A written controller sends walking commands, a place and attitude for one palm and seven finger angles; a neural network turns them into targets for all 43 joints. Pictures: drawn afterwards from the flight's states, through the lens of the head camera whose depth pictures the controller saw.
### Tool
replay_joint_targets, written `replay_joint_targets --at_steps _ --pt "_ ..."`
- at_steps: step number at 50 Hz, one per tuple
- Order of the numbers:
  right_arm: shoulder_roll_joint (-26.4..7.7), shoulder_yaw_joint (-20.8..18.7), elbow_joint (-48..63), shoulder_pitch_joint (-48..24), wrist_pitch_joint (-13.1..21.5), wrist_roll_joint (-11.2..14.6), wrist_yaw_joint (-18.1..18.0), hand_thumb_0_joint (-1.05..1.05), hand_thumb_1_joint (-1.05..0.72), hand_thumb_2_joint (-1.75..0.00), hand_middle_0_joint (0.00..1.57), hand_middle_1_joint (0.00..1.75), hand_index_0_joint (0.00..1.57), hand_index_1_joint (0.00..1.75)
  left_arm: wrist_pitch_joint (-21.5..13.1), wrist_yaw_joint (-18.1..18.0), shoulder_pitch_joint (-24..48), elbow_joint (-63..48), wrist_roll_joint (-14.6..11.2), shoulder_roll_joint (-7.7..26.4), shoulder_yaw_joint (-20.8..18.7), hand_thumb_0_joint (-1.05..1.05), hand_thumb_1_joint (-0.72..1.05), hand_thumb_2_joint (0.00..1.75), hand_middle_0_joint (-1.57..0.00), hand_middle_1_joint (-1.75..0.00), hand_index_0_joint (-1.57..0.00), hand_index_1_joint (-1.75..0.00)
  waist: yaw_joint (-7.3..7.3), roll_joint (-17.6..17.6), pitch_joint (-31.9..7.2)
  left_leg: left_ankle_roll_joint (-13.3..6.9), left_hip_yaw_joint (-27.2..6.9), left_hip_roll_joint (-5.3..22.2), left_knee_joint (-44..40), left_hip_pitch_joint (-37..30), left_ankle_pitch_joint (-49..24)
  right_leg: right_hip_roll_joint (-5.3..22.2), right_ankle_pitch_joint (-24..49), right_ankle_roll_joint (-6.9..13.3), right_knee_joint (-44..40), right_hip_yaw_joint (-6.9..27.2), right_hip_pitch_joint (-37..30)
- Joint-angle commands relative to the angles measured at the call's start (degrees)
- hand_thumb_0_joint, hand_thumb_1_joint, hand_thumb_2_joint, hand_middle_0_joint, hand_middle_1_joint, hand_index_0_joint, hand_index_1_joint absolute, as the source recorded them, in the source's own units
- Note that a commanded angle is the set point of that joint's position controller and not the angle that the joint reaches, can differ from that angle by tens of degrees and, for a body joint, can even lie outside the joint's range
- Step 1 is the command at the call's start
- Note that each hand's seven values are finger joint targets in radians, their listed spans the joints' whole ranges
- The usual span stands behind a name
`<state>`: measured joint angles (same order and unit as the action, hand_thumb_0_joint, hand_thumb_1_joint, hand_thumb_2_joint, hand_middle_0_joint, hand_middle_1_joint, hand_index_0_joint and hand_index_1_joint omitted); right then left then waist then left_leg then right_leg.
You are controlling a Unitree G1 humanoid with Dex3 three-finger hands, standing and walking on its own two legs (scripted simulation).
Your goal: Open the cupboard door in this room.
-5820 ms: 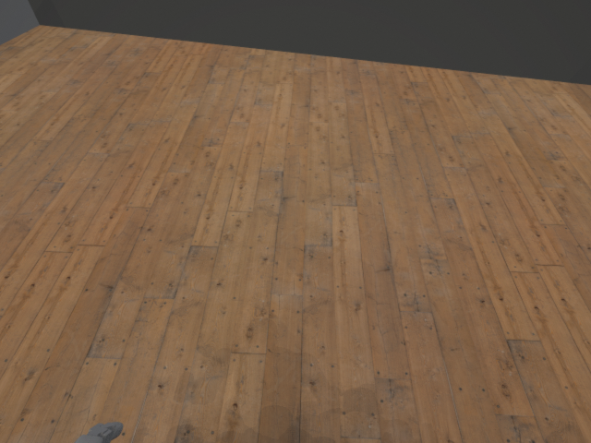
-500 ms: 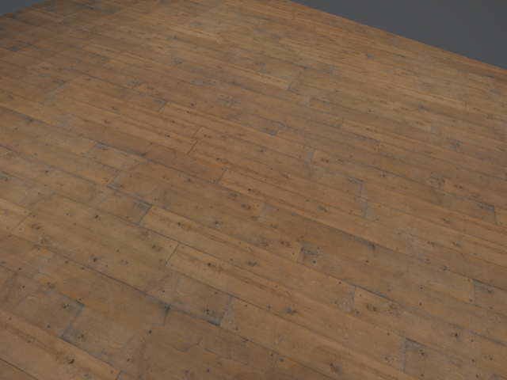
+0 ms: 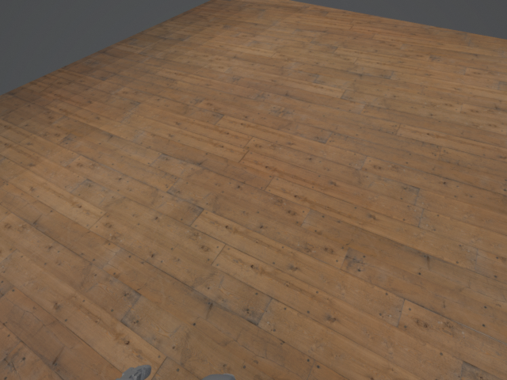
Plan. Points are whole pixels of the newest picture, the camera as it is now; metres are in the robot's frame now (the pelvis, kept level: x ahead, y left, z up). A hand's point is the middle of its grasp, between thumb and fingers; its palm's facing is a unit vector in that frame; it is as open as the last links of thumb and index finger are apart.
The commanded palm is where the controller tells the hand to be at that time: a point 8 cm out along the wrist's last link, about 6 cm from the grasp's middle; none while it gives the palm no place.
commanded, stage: turn or walk to find it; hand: left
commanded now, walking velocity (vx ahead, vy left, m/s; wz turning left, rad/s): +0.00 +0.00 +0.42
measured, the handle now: out of the picture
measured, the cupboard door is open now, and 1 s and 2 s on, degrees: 0 0 0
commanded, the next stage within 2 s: none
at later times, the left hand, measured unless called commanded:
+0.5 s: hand out of the picture -0.08 +0.23 -0.19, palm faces +0.30 -0.92 -0.23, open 7.4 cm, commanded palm none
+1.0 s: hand out of the picture -0.03 +0.24 -0.15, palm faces +0.40 -0.88 -0.27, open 7.4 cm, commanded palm none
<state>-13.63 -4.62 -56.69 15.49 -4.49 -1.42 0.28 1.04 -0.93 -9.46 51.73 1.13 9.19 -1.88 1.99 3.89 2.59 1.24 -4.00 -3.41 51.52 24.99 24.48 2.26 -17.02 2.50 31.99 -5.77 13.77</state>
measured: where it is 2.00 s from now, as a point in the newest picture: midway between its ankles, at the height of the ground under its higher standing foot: outside the picture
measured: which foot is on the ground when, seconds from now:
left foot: up 0.00-0.44, down 0.46-1.00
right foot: down 0.00-0.46, up 0.48-0.98, down 1.00-1.00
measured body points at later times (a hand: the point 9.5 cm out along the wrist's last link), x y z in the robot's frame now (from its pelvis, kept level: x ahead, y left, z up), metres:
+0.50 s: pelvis -0.04 +0.03 -0.01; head -0.02 +0.06 +0.44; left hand -0.10 +0.28 -0.17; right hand +0.11 -0.19 -0.14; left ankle -0.07 +0.13 -0.74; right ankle +0.00 -0.09 -0.73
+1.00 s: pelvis -0.07 +0.00 +0.00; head -0.04 +0.00 +0.45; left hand -0.05 +0.28 -0.12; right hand +0.05 -0.21 -0.16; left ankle -0.07 +0.13 -0.74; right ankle -0.03 -0.10 -0.74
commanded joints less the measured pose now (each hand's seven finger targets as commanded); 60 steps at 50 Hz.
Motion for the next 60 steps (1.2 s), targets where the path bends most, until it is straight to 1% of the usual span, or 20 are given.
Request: replay_joint_targets --at_steps 1,8,17,21,22,23,24,27,31,40,44,48,49,50,51,52,53,55,57,60 --pt "-4.4 -1.6 2.5 1.1 0.7 -0.2 0.6 0.0 -0.9 -0.9 0.2 0.3 0.2 0.3 -1.4 -1.0 2.5 -4.5 -0.4 9.8 -2.2 0.0 0.9 0.9 -0.2 -0.3 -0.2 -0.3 0.27 -11.8 2.8 1.4 0.1 3.9 19.3 6.1 -5.2 14.3 1.9 1.7 -19.0 9.7 3.0" --pt "-4.0 -1.2 2.2 -0.9 0.5 -0.2 0.5 0.0 -0.9 -0.9 0.2 0.3 0.2 0.3 -1.8 -1.3 -4.6 -1.7 -0.2 10.0 -2.4 0.0 0.9 0.9 -0.2 -0.3 -0.2 -0.3 -2.55 -11.3 0.1 3.6 1.6 5.9 15.7 8.2 -6.1 16.2 6.0 3.5 -17.6 6.8 -6.1" --pt "-2.2 0.5 3.9 -6.3 1.9 0.9 0.3 0.0 -0.9 -0.9 0.2 0.3 0.2 0.3 -1.2 -1.0 -8.8 1.5 0.8 13.5 -3.6 0.0 0.9 0.9 -0.2 -0.3 -0.2 -0.3 -5.38 -14.9 -3.4 2.2 7.7 5.7 -7.1 -1.6 2.7 19.5 22.1 6.3 -11.6 4.2 -9.2" --pt "-3.0 0.5 2.9 -1.4 2.8 0.9 0.0 0.0 -0.9 -0.9 0.2 0.3 0.2 0.3 -0.6 -0.7 -6.5 2.0 0.2 13.5 -3.7 0.0 0.9 0.9 -0.2 -0.3 -0.2 -0.3 -1.63 -12.2 -5.2 0.7 9.3 5.2 -24.3 -14.6 -10.0 17.7 18.6 1.3 -3.9 -1.2 -2.7" --pt "-5.6 0.0 2.4 0.8 3.3 0.8 0.1 0.0 -0.9 -0.9 0.2 0.3 0.2 0.3 -0.2 -0.6 -6.1 1.5 -0.3 12.0 -3.4 0.0 0.9 0.9 -0.2 -0.3 -0.2 -0.3 -0.13 -4.9 -6.5 -0.7 4.5 8.8 -29.9 -21.1 -15.1 14.8 11.4 -1.6 3.2 -3.8 3.1" --pt "-11.0 -1.2 3.0 1.8 3.7 0.2 -0.2 0.0 -0.9 -0.9 0.2 0.3 0.2 0.3 0.1 -0.2 -5.9 -0.4 -0.7 8.6 -2.7 0.0 0.9 0.9 -0.2 -0.3 -0.2 -0.3 0.56 11.2 -5.5 -6.5 -14.0 22.1 -33.6 -25.1 -27.4 7.1 -8.8 -6.1 14.6 -6.5 16.8" --pt "-13.6 -1.5 2.7 3.2 3.1 0.3 -0.5 0.0 -0.9 -0.9 0.2 0.3 0.2 0.3 0.8 -0.4 -1.4 -2.0 -0.1 8.1 -1.9 0.0 0.9 0.9 -0.2 -0.3 -0.2 -0.3 1.9 11.2 -3.2 -10.5 -15.8 26.8 -35.5 -19.9 -32.5 5.0 -18.3 -6.2 23.3 -1.7 17.5" --pt "-9.6 -0.3 4.0 -4.8 3.4 0.2 -1.6 0.0 -0.9 -0.9 0.2 0.3 0.2 0.3 1.7 0.0 -1.0 0.0 0.2 9.6 -2.8 0.0 0.9 0.9 -0.2 -0.3 -0.2 -0.3 -0.84 7.8 1.5 -9.8 -10.3 20.3 -36.2 -13.2 -24.3 5.5 -9.6 -6.2 30.8 3.9 17.9" --pt "-8.8 0.0 4.7 -5.1 4.2 0.6 -1.6 0.0 -0.9 -0.9 0.2 0.3 0.2 0.3 1.1 0.4 -4.0 1.4 0.1 9.2 -2.7 0.0 0.9 0.9 -0.2 -0.3 -0.2 -0.3 -1.9 3.2 -2.6 -9.0 -6.1 16.0 -34.1 -18.7 -32.9 4.0 -4.0 -7.4 31.4 4.0 17.5" --pt "-8.8 -1.0 4.1 -0.3 3.9 0.1 -1.5 0.0 -0.9 -0.9 0.2 0.3 0.2 0.3 0.9 -0.3 2.4 -2.0 -0.4 8.1 -2.4 0.0 0.9 0.9 -0.2 -0.3 -0.2 -0.3 0.62 3.8 -3.7 -11.7 -14.0 17.0 -32.6 -20.6 -34.3 2.4 -8.5 -7.9 21.2 5.3 15.3" --pt "-9.0 -1.2 4.4 -0.9 3.4 -0.2 -1.3 0.0 -0.9 -0.9 0.2 0.3 0.2 0.3 0.6 -0.4 2.2 -2.6 -0.6 7.4 -2.0 0.0 0.9 0.9 -0.2 -0.3 -0.2 -0.3 0.22 4.5 -4.1 -11.4 -16.5 15.9 -31.7 -16.4 -32.9 0.4 -8.8 -6.8 12.5 4.8 8.7" --pt "-8.5 -1.4 5.2 -2.8 3.1 0.2 -1.0 0.0 -0.9 -0.9 0.2 0.3 0.2 0.3 0.0 -0.8 -3.5 -1.5 -0.9 7.9 -2.3 0.0 0.9 0.9 -0.2 -0.3 -0.2 -0.3 -2.83 3.5 -6.4 -8.5 -16.6 12.3 -28.5 -8.5 -26.3 -0.6 1.9 -5.7 -4.3 4.0 -4.5" --pt "-7.1 -1.4 5.3 -2.9 3.1 0.6 -0.7 0.0 -0.9 -0.9 0.2 0.3 0.2 0.3 -0.5 -0.9 -5.2 -1.2 -0.6 9.8 -2.7 0.0 0.9 0.9 -0.2 -0.3 -0.2 -0.3 -3.84 -0.8 -7.1 -5.8 -14.3 9.6 -25.0 -2.9 -20.5 2.2 5.7 -5.1 -11.5 6.3 -11.9" --pt "-3.6 -0.8 6.1 -2.1 3.2 1.0 -0.4 0.0 -0.9 -0.9 0.2 0.3 0.2 0.3 -1.0 -1.4 -6.7 -1.2 0.2 14.1 -3.6 0.0 0.9 0.9 -0.2 -0.3 -0.2 -0.3 -4.47 -13.7 -7.6 -1.9 -6.6 3.1 -15.1 7.6 -6.5 14.5 2.3 -1.2 -16.3 18.4 -19.0" --pt "-3.6 -1.0 7.5 -3.5 3.0 0.5 -0.5 0.0 -0.9 -0.9 0.2 0.3 0.2 0.3 -0.9 -1.4 -6.1 -2.1 0.3 17.0 -4.0 0.0 0.9 0.9 -0.2 -0.3 -0.2 -0.3 -5.01 -20.5 -4.4 0.4 0.0 -1.3 -2.0 10.4 7.5 25.2 6.2 4.8 -18.5 27.4 -12.0" --pt "-5.5 -1.6 6.9 -3.5 2.3 0.1 -0.3 0.0 -0.9 -0.9 0.2 0.3 0.2 0.3 -0.6 -1.5 -3.8 -3.1 -0.1 15.9 -3.4 0.0 0.9 0.9 -0.2 -0.3 -0.2 -0.3 -3.94 -14.1 -3.4 0.1 -1.9 1.0 7.2 8.0 6.7 24.8 4.9 7.0 -18.5 23.5 -4.6" --pt "-5.6 -1.8 5.3 -1.5 1.5 -0.2 -0.1 0.0 -0.9 -0.9 0.2 0.3 0.2 0.3 -1.2 -1.6 0.1 -3.8 -0.2 13.3 -3.6 0.0 0.9 0.9 -0.2 -0.3 -0.2 -0.3 -1.84 -16.9 -1.9 0.2 -3.2 2.5 11.5 7.6 3.7 21.1 0.3 5.7 -19.9 20.7 -1.2" --pt "-4.7 -1.8 3.0 0.7 0.8 -0.2 0.5 0.0 -0.9 -0.9 0.2 0.3 0.2 0.3 -1.1 -1.3 3.7 -4.6 -0.4 10.8 -2.3 0.0 0.9 0.9 -0.2 -0.3 -0.2 -0.3 0.39 -11.5 2.2 1.0 -0.9 3.4 17.4 6.7 -2.6 15.6 1.8 2.7 -18.8 12.9 2.2" --pt "-3.7 -1.5 2.0 2.5 0.7 -0.1 0.6 0.0 -0.9 -0.9 0.2 0.3 0.2 0.3 -1.7 -1.1 1.8 -4.0 -0.5 9.7 -2.0 0.0 0.9 0.9 -0.2 -0.3 -0.2 -0.3 0.37 -11.4 1.3 2.1 0.6 3.4 19.2 7.4 -6.1 13.2 7.7 1.9 -17.1 7.7 -0.6" --pt "-4.0 -1.4 2.1 0.7 0.6 -0.1 0.6 0.0 -0.9 -0.9 0.2 0.3 0.2 0.3 -1.9 -1.1 -2.0 -2.6 -0.3 9.5 -2.1 0.0 0.9 0.9 -0.2 -0.3 -0.2 -0.3 -1.42 -13.0 1.0 3.2 1.1 4.6 18.1 8.2 -6.9 13.9 9.3 2.3 -16.9 7.0 -3.8"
